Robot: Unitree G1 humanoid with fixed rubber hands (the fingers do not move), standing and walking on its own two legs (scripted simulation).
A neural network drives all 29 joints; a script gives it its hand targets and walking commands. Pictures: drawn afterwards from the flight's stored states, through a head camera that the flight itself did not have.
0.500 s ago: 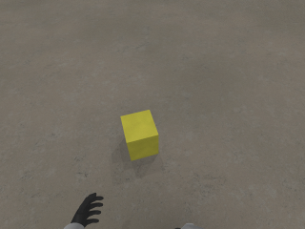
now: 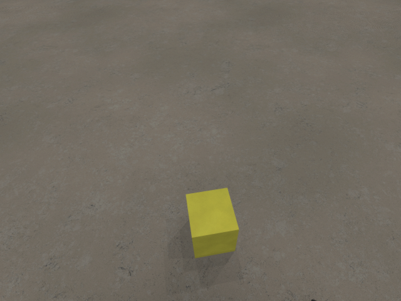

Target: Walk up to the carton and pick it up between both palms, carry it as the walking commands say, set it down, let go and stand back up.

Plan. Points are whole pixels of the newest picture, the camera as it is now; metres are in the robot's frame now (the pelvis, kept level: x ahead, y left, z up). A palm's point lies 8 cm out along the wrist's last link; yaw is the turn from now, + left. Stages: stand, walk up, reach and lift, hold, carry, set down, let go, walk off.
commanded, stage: walk up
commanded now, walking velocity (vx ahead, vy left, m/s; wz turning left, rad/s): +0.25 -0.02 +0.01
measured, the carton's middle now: (210, 223) +0.59 +0.05 -0.64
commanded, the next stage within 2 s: none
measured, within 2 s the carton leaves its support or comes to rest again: neither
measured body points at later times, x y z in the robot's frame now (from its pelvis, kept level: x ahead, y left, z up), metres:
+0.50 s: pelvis +0.07 -0.03 +0.01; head +0.08 -0.05 +0.45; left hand +0.13 +0.20 -0.13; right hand +0.05 -0.25 -0.16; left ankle +0.07 +0.12 -0.72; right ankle +0.12 -0.13 -0.73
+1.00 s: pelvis +0.05 -0.02 +0.01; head +0.06 -0.02 +0.46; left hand +0.06 +0.21 -0.15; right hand +0.02 -0.23 -0.15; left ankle +0.05 +0.09 -0.73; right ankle +0.12 -0.13 -0.73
